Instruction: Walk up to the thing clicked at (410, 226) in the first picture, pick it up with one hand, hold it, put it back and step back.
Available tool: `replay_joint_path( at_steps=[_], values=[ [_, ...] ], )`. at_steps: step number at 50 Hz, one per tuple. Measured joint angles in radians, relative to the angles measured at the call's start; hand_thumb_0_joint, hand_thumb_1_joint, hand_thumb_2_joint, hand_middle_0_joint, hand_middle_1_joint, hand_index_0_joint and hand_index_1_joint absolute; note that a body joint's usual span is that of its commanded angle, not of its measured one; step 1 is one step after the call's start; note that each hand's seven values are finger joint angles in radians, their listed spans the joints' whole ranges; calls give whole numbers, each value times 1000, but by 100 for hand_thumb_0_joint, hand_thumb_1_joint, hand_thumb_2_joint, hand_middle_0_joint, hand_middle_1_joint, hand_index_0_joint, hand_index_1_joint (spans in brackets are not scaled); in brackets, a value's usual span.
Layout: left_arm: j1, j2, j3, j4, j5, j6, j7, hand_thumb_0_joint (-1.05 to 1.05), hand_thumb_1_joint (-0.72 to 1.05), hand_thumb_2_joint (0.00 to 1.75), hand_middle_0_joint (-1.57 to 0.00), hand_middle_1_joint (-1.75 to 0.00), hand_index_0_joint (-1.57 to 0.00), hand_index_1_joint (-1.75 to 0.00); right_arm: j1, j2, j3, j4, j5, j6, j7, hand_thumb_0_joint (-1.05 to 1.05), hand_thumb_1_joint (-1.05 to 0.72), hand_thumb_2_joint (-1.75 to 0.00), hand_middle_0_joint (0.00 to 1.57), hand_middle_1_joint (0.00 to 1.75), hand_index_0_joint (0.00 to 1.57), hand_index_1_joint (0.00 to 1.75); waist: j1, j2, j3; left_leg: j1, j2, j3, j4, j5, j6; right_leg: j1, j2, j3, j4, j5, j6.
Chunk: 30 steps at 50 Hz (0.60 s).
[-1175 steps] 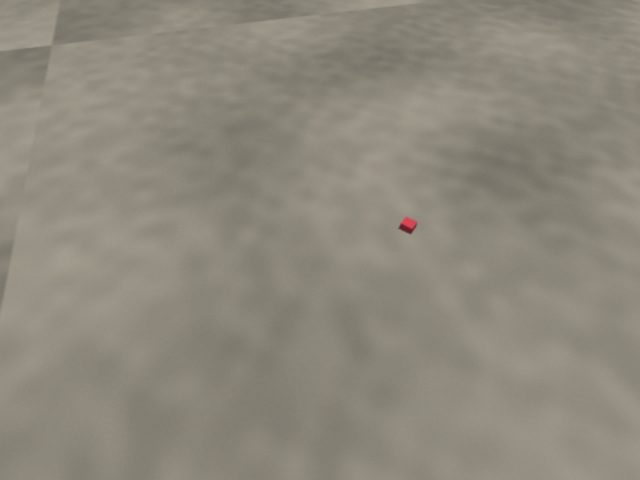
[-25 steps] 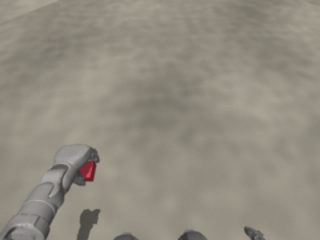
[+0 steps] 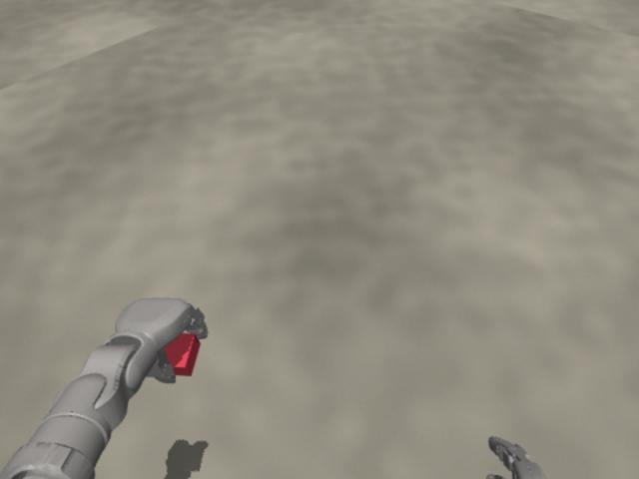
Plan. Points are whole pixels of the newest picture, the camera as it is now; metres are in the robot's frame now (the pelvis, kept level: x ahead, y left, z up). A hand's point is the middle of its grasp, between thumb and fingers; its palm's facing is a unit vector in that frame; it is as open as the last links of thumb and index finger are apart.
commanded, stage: hold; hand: left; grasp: from above
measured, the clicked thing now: (175, 353) +0.31 +0.22 -0.08
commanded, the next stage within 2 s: crouch in 1.46 s
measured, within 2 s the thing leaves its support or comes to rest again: neither
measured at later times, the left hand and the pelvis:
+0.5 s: hand (162, 365) +0.27 +0.21 -0.03, palm faces -0.46 -0.01 -0.89, open 7.9 cm; pelvis -0.02 -0.01 +0.01, yaw +0 degrees
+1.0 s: hand (161, 359) +0.27 +0.20 -0.01, palm faces -0.45 -0.02 -0.89, open 7.9 cm; pelvis -0.02 -0.01 +0.02, yaw +0 degrees
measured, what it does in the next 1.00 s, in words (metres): stands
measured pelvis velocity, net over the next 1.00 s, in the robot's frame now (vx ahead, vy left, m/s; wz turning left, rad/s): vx -0.02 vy -0.01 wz -0.01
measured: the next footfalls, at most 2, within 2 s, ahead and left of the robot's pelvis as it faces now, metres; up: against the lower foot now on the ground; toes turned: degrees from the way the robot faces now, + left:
none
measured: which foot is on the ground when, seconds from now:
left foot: down 0.00-1.00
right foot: down 0.00-1.00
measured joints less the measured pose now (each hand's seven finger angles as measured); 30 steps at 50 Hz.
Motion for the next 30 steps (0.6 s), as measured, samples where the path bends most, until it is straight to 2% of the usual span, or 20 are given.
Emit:
replay_joint_path(
  at_steps=[7,20,30],
  values=[
    [9,-1,4,-22,7,-6,-2,-1,34,15,-91,-20,-95,-17,-8,0,3,-2,0,6,-3,1,-91,-89,20,30,20,30,7,2,7,23,-1,1,-18,12,-2,19,-1,1,-11,9,-2],
    [30,-2,-5,-58,-16,5,-26,-1,34,16,-90,-21,-93,-18,-21,-4,11,-15,6,13,-11,1,-91,-89,20,30,20,30,11,9,29,71,-1,5,-69,49,-5,60,0,5,-49,40,-5],
    [38,1,-3,-79,-16,-3,-29,-1,36,15,-88,-23,-92,-20,-34,-6,16,-9,7,6,-18,1,-91,-90,20,30,20,30,17,10,44,99,-1,7,-99,71,-7,85,1,6,-73,59,-8]
  ],
)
